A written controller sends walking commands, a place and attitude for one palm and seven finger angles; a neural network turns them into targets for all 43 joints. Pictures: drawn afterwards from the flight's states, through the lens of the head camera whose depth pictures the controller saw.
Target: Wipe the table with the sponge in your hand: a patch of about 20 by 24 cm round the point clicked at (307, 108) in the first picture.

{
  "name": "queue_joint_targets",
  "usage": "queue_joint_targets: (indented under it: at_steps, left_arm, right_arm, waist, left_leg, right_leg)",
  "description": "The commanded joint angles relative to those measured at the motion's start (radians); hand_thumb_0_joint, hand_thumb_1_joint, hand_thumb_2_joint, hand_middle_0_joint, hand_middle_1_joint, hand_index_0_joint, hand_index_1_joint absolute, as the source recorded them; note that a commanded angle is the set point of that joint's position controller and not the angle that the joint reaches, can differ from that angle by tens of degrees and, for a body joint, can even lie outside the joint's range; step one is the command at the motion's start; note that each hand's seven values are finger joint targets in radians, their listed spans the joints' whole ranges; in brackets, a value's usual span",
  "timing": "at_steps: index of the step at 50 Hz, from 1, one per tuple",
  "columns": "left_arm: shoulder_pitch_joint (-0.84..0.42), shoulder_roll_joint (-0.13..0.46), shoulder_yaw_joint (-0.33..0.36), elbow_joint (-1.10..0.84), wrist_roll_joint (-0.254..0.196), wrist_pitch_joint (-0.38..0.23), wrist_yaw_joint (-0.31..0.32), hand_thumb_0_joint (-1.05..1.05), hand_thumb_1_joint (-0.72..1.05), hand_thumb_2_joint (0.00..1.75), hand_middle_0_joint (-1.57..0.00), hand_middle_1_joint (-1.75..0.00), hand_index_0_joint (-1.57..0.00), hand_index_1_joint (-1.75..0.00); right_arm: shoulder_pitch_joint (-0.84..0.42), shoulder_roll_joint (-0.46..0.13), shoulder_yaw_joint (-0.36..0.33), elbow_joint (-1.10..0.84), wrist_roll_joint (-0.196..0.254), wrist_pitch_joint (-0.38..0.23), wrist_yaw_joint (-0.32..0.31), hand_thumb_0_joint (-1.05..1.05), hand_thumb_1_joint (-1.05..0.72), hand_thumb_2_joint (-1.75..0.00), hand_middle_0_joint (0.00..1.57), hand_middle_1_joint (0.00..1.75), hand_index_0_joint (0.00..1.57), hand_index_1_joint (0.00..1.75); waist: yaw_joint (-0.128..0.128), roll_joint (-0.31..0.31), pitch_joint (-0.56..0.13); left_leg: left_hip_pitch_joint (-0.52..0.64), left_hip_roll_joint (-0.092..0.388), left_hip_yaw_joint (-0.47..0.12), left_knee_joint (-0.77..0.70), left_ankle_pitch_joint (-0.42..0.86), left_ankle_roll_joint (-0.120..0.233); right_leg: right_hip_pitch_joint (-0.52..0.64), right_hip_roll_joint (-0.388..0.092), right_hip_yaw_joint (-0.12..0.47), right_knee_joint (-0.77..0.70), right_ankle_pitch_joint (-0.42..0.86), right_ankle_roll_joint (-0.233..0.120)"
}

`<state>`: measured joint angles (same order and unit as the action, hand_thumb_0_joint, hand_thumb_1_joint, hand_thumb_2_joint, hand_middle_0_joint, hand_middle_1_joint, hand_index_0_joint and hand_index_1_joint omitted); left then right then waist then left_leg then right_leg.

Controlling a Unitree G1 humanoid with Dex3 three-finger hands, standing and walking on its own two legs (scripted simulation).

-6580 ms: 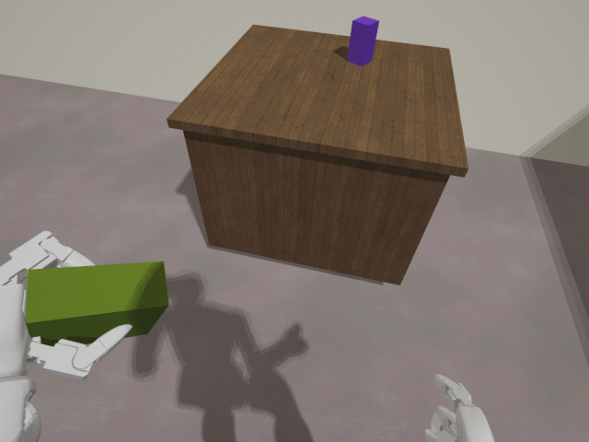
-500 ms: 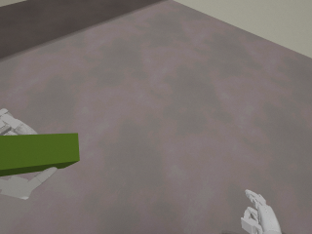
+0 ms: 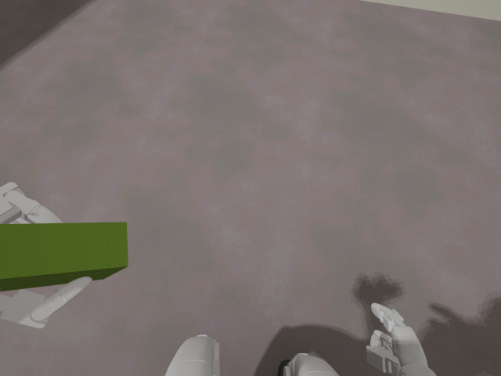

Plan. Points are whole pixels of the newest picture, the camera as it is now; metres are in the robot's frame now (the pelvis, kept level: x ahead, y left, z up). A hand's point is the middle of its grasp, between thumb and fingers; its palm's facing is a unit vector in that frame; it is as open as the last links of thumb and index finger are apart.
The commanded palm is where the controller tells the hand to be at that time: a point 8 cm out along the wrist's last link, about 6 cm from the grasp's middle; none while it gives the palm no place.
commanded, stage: turn to face it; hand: left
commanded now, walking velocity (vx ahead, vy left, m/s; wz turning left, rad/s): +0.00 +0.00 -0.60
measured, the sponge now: (77, 256) +0.23 +0.19 +0.15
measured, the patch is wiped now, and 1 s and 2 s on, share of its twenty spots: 0.00 0.00 0.00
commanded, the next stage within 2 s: none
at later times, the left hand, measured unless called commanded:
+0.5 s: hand (98, 284) +0.20 +0.15 +0.17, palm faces +0.19 -0.87 -0.46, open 9.2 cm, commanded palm +0.16 +0.19 +0.19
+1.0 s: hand (195, 343) +0.15 +0.05 +0.17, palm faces -0.10 -0.88 -0.46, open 9.2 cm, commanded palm +0.13 +0.10 +0.19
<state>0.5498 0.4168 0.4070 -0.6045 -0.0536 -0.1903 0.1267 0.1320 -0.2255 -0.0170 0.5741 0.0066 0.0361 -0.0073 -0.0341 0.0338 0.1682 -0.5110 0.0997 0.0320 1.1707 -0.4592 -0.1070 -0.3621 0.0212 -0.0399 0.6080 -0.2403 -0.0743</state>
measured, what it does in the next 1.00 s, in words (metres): walks backwards, turning right: left foot, then right foot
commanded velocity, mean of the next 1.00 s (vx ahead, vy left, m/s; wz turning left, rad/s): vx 0.00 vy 0.00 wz -0.60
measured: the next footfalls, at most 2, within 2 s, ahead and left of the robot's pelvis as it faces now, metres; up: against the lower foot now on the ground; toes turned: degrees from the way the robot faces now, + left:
left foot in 0.28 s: +0.01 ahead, +0.15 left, +0.00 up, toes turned -4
right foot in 0.54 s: -0.06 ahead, -0.16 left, +0.00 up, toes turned -23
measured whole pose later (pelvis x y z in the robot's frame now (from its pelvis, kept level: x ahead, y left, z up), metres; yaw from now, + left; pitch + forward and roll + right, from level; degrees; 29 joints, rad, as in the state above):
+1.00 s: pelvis -0.16 -0.04 +0.00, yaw -33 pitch -1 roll +3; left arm 0.49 0.39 0.39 -0.55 -0.02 -0.17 0.14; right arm 0.18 -0.24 -0.04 0.51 0.01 0.04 -0.03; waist 0.03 -0.06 0.08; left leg -0.26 0.06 0.12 0.56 -0.27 -0.04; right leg -0.53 0.09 0.05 0.86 -0.35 0.00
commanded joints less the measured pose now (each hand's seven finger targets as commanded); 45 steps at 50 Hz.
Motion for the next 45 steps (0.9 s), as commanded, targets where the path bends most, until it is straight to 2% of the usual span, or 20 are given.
queue_joint_targets:
  at_steps: [1, 8, 12, 13, 14, 15, 16, 17, 19, 22, 25, 26, 27, 28, 29, 31, 36, 40, 44, 45]
  left_arm:
    - [0.012, 0.164, 0.181, -0.144, -0.022, -0.049, 0.042, 0.0, 0.1, 1.3, -1.2, -1.6, -1.2, -1.6]
    - [-0.069, 0.142, 0.098, -0.161, -0.002, -0.033, 0.048, 0.0, 0.1, 1.3, -1.2, -1.6, -1.2, -1.6]
    - [-0.141, 0.149, 0.079, -0.208, 0.011, -0.046, 0.038, 0.0, 0.1, 1.3, -1.2, -1.6, -1.2, -1.6]
    - [-0.164, 0.148, 0.08, -0.213, 0.013, -0.056, 0.031, 0.0, 0.1, 1.3, -1.2, -1.6, -1.2, -1.6]
    - [-0.189, 0.143, 0.083, -0.228, 0.02, -0.069, 0.023, 0.0, 0.1, 1.3, -1.2, -1.6, -1.2, -1.6]
    - [-0.183, 0.171, 0.111, -0.203, 0.032, -0.071, 0.026, 0.0, 0.1, 1.3, -1.2, -1.6, -1.2, -1.6]
    - [-0.194, 0.183, 0.117, -0.199, 0.042, -0.074, 0.021, 0.0, 0.1, 1.3, -1.2, -1.6, -1.2, -1.6]
    - [-0.169, 0.131, 0.085, -0.154, 0.038, -0.07, 0.012, 0.0, 0.1, 1.3, -1.2, -1.6, -1.2, -1.6]
    - [-0.193, 0.072, 0.012, -0.137, 0.03, -0.065, 0.009, 0.0, 0.1, 1.3, -1.2, -1.6, -1.2, -1.6]
    - [-0.267, 0.082, -0.007, -0.141, 0.032, -0.057, 0.015, 0.0, 0.1, 1.3, -1.2, -1.6, -1.2, -1.6]
    - [-0.29, 0.104, 0.015, -0.13, 0.036, -0.049, 0.016, 0.0, 0.1, 1.3, -1.2, -1.6, -1.2, -1.6]
    - [-0.271, 0.136, 0.037, -0.118, 0.044, -0.045, 0.019, 0.0, 0.1, 1.3, -1.2, -1.6, -1.2, -1.6]
    - [-0.254, 0.191, 0.092, -0.132, 0.038, -0.058, 0.031, 0.0, 0.1, 1.3, -1.2, -1.6, -1.2, -1.6]
    - [-0.208, 0.224, 0.146, -0.132, 0.012, -0.05, 0.037, 0.0, 0.1, 1.3, -1.2, -1.6, -1.2, -1.6]
    - [-0.173, 0.233, 0.158, -0.198, -0.004, -0.049, 0.036, 0.0, 0.1, 1.3, -1.2, -1.6, -1.2, -1.6]
    - [-0.029, 0.223, 0.207, -0.225, -0.015, -0.063, 0.04, 0.0, 0.1, 1.3, -1.2, -1.6, -1.2, -1.6]
    - [0.041, 0.184, 0.213, -0.2, -0.019, -0.068, 0.046, 0.0, 0.1, 1.3, -1.2, -1.6, -1.2, -1.6]
    - [0.033, 0.159, 0.179, -0.144, -0.011, -0.049, 0.045, 0.0, 0.1, 1.3, -1.2, -1.6, -1.2, -1.6]
    - [-0.038, 0.147, 0.119, -0.166, 0.001, -0.045, 0.037, 0.0, 0.1, 1.3, -1.2, -1.6, -1.2, -1.6]
    - [-0.071, 0.139, 0.098, -0.192, 0.005, -0.05, 0.032, 0.0, 0.1, 1.3, -1.2, -1.6, -1.2, -1.6]
  right_arm:
    - [-0.068, -0.063, -0.028, -0.163, 0.006, -0.028, -0.012, 0.0, -0.9, -0.9, 0.2, 0.3, 0.2, 0.3]
    - [-0.052, -0.102, -0.03, -0.196, 0.006, -0.027, -0.014, 0.0, -0.9, -0.9, 0.2, 0.3, 0.2, 0.3]
    - [-0.008, -0.104, -0.032, -0.193, 0.003, -0.024, -0.012, 0.0, -0.9, -0.9, 0.2, 0.3, 0.2, 0.3]
    - [-0.006, -0.118, -0.037, -0.201, -0.005, -0.03, -0.016, 0.0, -0.9, -0.9, 0.2, 0.3, 0.2, 0.3]
    - [-0.026, -0.134, -0.042, -0.219, -0.008, -0.036, -0.019, 0.0, -0.9, -0.9, 0.2, 0.3, 0.2, 0.3]
    - [-0.028, -0.104, -0.036, -0.215, -0.001, -0.047, -0.026, 0.0, -0.9, -0.9, 0.2, 0.3, 0.2, 0.3]
    - [-0.027, -0.083, -0.042, -0.214, -0.001, -0.054, -0.025, 0.0, -0.9, -0.9, 0.2, 0.3, 0.2, 0.3]
    - [-0.021, -0.085, -0.043, -0.213, 0.0, -0.059, -0.02, 0.0, -0.9, -0.9, 0.2, 0.3, 0.2, 0.3]
    - [-0.005, -0.098, -0.037, -0.197, 0.018, -0.078, -0.006, 0.0, -0.9, -0.9, 0.2, 0.3, 0.2, 0.3]
    - [0.038, -0.12, -0.037, -0.189, 0.015, -0.113, -0.003, 0.0, -0.9, -0.9, 0.2, 0.3, 0.2, 0.3]
    - [0.055, -0.119, -0.04, -0.184, 0.014, -0.135, 0.006, 0.0, -0.9, -0.9, 0.2, 0.3, 0.2, 0.3]
    - [0.053, -0.105, -0.038, -0.184, 0.018, -0.136, 0.006, 0.0, -0.9, -0.9, 0.2, 0.3, 0.2, 0.3]
    - [0.021, -0.063, -0.022, -0.202, 0.019, -0.136, 0.004, 0.0, -0.9, -0.9, 0.2, 0.3, 0.2, 0.3]
    - [-0.022, -0.077, -0.027, -0.217, 0.022, -0.129, -0.001, 0.0, -0.9, -0.9, 0.2, 0.3, 0.2, 0.3]
    - [-0.052, -0.069, -0.031, -0.213, 0.021, -0.112, 0.002, 0.0, -0.9, -0.9, 0.2, 0.3, 0.2, 0.3]
    - [-0.065, -0.039, 0.004, -0.188, 0.008, -0.071, 0.008, 0.0, -0.9, -0.9, 0.2, 0.3, 0.2, 0.3]
    - [-0.064, -0.054, -0.018, -0.179, 0.005, -0.03, 0.002, 0.0, -0.9, -0.9, 0.2, 0.3, 0.2, 0.3]
    - [-0.044, -0.081, -0.027, -0.188, 0.009, -0.017, -0.001, 0.0, -0.9, -0.9, 0.2, 0.3, 0.2, 0.3]
    - [-0.004, -0.1, -0.028, -0.19, 0.011, -0.015, -0.007, 0.0, -0.9, -0.9, 0.2, 0.3, 0.2, 0.3]
    - [-0.001, -0.114, -0.037, -0.197, 0.008, -0.022, -0.013, 0.0, -0.9, -0.9, 0.2, 0.3, 0.2, 0.3]
  waist:
    - [0.044, -0.137, -0.337]
    - [0.08, -0.156, -0.309]
    - [0.06, -0.07, -0.321]
    - [0.053, 0.01, -0.277]
    - [0.062, 0.2, -0.233]
    - [0.073, 0.314, -0.239]
    - [0.074, 0.275, -0.225]
    - [0.064, 0.243, -0.148]
    - [0.064, 0.22, -0.109]
    - [0.043, 0.239, -0.144]
    - [0.05, 0.162, -0.216]
    - [0.053, 0.054, -0.243]
    - [0.064, -0.207, -0.257]
    - [0.087, -0.347, -0.312]
    - [0.082, -0.298, -0.327]
    - [0.075, -0.092, -0.376]
    - [0.056, -0.142, -0.377]
    - [0.069, -0.161, -0.339]
    - [0.05, -0.115, -0.326]
    - [0.048, -0.046, -0.295]
  left_leg:
    - [0.011, -0.008, -0.018, -0.112, 0.039, 0.005]
    - [0.162, -0.061, -0.003, -0.438, -0.025, 0.044]
    - [0.403, -0.03, 0.016, -0.763, 0.073, 0.082]
    - [0.461, 0.074, -0.075, -0.845, 0.042, 0.131]
    - [0.481, 0.24, -0.208, -0.899, 0.126, 0.196]
    - [0.373, 0.367, -0.244, -0.934, 0.178, 0.263]
    - [0.229, 0.391, -0.216, -0.944, 0.131, 0.276]
    - [0.166, 0.368, -0.146, -0.916, 0.182, 0.283]
    - [0.223, 0.309, 0.027, -0.839, 0.364, 0.215]
    - [0.264, 0.283, 0.085, -0.767, 0.481, 0.158]
    - [0.274, 0.232, 0.119, -0.564, 0.465, 0.105]
    - [0.239, 0.183, 0.143, -0.408, 0.383, 0.079]
    - [0.04, 0.064, 0.151, -0.193, 0.02, 0.033]
    - [-0.049, -0.011, 0.044, -0.006, -0.183, 0.015]
    - [-0.05, 0.014, -0.064, 0.077, -0.131, 0.017]
    - [-0.07, 0.014, -0.067, 0.041, -0.059, 0.012]
    - [0.049, -0.015, -0.009, -0.258, -0.003, 0.013]
    - [0.138, -0.05, 0.001, -0.407, -0.015, 0.035]
    - [0.356, -0.035, 0.012, -0.7, 0.065, 0.074]
    - [0.425, 0.032, -0.042, -0.786, 0.048, 0.111]
  right_leg:
    - [0.233, -0.263, 0.307, -0.225, 0.398, -0.083]
    - [0.119, -0.244, 0.46, -0.309, 0.063, -0.094]
    - [-0.004, -0.17, 0.435, -0.256, -0.027, -0.01]
    - [-0.133, -0.098, 0.388, -0.167, -0.106, 0.03]
    - [-0.245, 0.014, 0.244, 0.037, -0.197, 0.078]
    - [-0.225, 0.025, 0.107, 0.363, -0.244, 0.108]
    - [-0.162, -0.001, 0.087, 0.564, -0.244, 0.118]
    - [-0.181, -0.036, 0.088, 0.611, -0.233, 0.128]
    - [-0.184, -0.061, 0.015, 0.448, -0.24, 0.137]
    - [-0.04, -0.032, -0.072, 0.199, -0.22, 0.146]
    - [0.168, 0.001, -0.111, -0.075, -0.025, 0.133]
    - [0.227, -0.072, -0.024, -0.166, 0.114, 0.092]
    - [0.352, -0.248, 0.256, -0.192, 0.558, -0.005]
    - [0.309, -0.364, 0.496, -0.217, 0.678, -0.08]
    - [0.294, -0.381, 0.507, -0.222, 0.557, -0.098]
    - [0.363, -0.315, 0.387, -0.141, 0.535, -0.11]
    - [0.29, -0.263, 0.349, -0.194, 0.406, -0.104]
    - [0.173, -0.242, 0.434, -0.261, 0.18, -0.098]
    - [0.03, -0.182, 0.43, -0.245, 0.0, -0.021]
    - [-0.077, -0.124, 0.411, -0.188, -0.075, 0.014]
